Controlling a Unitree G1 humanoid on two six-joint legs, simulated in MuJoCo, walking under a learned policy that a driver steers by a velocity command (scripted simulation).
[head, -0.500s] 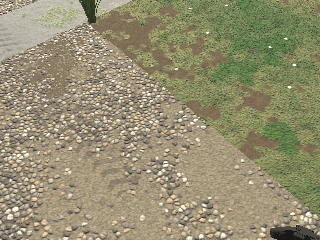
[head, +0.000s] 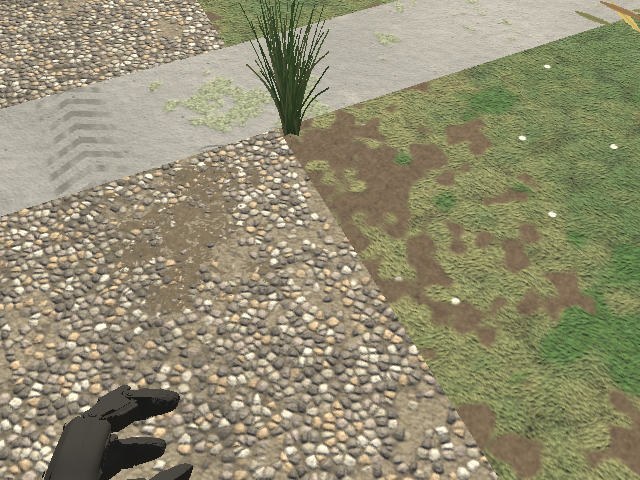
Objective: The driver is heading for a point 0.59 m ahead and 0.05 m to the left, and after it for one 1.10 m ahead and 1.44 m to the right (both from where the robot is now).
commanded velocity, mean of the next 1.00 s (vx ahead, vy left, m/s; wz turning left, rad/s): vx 0.60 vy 0.00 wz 0.18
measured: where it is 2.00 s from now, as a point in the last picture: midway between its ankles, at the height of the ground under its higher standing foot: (244, 326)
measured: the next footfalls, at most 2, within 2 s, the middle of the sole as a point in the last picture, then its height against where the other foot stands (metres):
left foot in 0.40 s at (260, 449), level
right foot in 0.80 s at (247, 315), level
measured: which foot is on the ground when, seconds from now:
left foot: up 0.00-0.38, down 0.40-0.80, up 0.82-1.00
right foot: down 0.00-0.40, up 0.42-0.78, down 0.80-1.00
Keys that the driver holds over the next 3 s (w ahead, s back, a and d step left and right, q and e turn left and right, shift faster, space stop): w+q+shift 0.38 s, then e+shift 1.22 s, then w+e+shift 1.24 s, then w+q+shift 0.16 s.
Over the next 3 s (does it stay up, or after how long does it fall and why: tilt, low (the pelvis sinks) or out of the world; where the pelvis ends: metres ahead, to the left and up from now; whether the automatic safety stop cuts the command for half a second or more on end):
stays up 1.01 -0.76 0.00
